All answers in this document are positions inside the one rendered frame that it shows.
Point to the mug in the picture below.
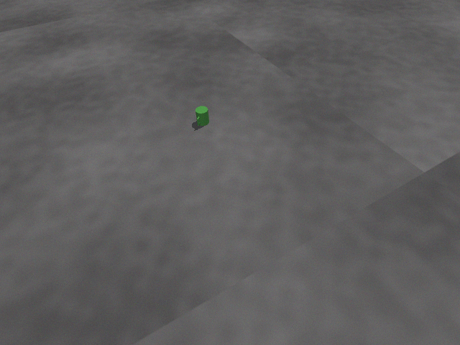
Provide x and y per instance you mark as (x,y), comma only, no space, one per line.
(202,115)

